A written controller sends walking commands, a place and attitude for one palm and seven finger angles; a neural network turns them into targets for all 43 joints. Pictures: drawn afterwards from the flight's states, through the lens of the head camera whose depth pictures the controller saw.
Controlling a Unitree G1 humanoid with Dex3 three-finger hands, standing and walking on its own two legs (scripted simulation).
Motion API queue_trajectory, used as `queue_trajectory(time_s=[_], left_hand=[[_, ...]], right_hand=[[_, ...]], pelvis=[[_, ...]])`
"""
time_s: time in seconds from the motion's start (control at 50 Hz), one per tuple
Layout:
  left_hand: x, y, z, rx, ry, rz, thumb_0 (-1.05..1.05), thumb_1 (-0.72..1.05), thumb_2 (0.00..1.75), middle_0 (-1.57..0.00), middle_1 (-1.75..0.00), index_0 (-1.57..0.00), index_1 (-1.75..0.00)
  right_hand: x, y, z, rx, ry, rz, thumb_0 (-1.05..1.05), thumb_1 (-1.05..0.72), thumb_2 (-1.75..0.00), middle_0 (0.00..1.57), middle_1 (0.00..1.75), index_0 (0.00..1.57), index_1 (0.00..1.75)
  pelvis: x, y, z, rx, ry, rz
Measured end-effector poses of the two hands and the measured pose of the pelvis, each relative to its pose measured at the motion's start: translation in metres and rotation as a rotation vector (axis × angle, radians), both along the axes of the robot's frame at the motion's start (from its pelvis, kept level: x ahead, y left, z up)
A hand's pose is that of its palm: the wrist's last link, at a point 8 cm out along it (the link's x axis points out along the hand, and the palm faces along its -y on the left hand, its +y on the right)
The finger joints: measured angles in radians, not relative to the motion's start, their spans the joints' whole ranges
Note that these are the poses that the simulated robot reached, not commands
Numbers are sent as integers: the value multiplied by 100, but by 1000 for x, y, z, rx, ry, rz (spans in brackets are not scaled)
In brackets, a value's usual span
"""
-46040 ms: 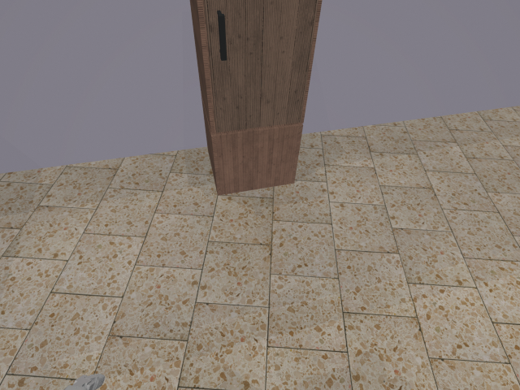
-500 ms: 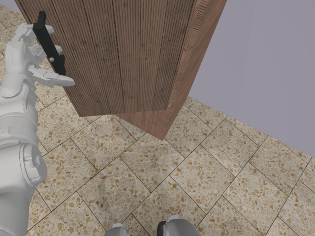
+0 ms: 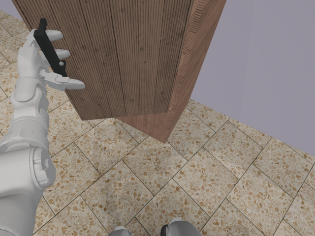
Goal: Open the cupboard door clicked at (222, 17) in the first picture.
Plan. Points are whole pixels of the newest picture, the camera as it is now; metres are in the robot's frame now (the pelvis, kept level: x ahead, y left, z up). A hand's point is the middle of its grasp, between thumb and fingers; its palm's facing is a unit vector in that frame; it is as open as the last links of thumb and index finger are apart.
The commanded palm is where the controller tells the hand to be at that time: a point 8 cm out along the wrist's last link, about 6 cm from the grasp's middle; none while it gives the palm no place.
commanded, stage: slide the fingers in behind the handle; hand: left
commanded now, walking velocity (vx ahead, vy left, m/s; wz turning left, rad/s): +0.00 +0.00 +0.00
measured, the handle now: (53, 51) +0.56 +0.22 +0.10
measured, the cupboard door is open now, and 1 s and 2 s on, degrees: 37 37 74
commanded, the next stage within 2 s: close the thumb around the handle in 0.06 s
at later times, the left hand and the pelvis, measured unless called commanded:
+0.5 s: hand (63, 64) +0.51 +0.19 +0.11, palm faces +0.07 -1.00 -0.01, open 10.7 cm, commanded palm +0.49 +0.23 +0.10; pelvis +0.00 +0.00 +0.00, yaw +0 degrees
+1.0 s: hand (63, 62) +0.52 +0.19 +0.10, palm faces +0.07 -1.00 -0.01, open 5.2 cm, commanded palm +0.49 +0.23 +0.10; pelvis +0.00 +0.00 +0.00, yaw +0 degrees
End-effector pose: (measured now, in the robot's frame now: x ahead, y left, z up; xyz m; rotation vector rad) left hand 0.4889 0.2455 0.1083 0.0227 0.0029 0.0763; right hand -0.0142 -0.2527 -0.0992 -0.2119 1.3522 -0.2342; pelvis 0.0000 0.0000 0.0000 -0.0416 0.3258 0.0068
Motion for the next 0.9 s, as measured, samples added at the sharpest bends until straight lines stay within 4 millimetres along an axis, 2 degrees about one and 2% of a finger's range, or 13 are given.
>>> queue_trajectory(time_s=[0.22, 0.32, 0.46, 0.76, 0.84, 0.9], left_hand=[[-3, 1, -1, -12, -3, 3, -1, -49, 30, -30, -120, -30, -120], [-3, 2, -1, -5, 4, -8, -1, -39, 34, -31, -121, -31, -121], [-1, -1, -3, -14, 19, -9, -1, -10, 46, -33, -124, -33, -124], [6, -2, -4, -9, 11, 0, 0, 68, 80, -38, -132, -38, -132], [7, -2, -4, -14, 11, -4, 1, 79, 85, -39, -133, -39, -133], [7, -2, -4, -17, 12, -7, 1, 80, 85, -40, -134, -40, -134]], right_hand=[[-5, -10, 4, -31, 7, 2, 0, -91, -90, 20, 30, 21, 30], [-6, -13, 5, -37, 11, 2, 0, -91, -90, 20, 30, 20, 30], [-7, -11, 4, -35, 13, 5, 0, -91, -90, 20, 30, 20, 30], [-9, -4, 1, -20, 28, 2, 0, -91, -90, 20, 30, 21, 30], [-9, -5, 1, -21, 30, -2, 0, -91, -90, 20, 30, 21, 30], [-7, -5, 2, -22, 27, -6, 0, -91, -90, 20, 30, 21, 30]], pelvis=[[-4, -3, 0, 1, -1, 3], [-4, -3, 0, 0, -1, 6], [-5, -3, 0, 0, 1, 8], [-2, -1, -1, 0, 15, 6], [0, -1, -1, -1, 16, 4], [1, -1, 0, -2, 15, 3]])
